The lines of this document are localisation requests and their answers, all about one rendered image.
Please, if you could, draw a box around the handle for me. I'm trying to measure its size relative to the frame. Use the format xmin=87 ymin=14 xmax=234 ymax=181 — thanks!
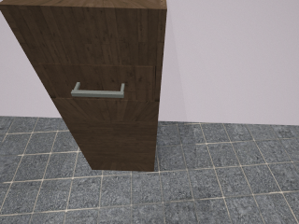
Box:
xmin=71 ymin=82 xmax=125 ymax=98

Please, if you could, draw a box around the drawer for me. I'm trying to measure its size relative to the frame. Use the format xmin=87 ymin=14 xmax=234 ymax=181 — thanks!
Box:
xmin=38 ymin=63 xmax=155 ymax=101

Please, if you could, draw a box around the cabinet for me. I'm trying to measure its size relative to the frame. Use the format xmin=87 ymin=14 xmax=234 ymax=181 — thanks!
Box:
xmin=0 ymin=0 xmax=167 ymax=172

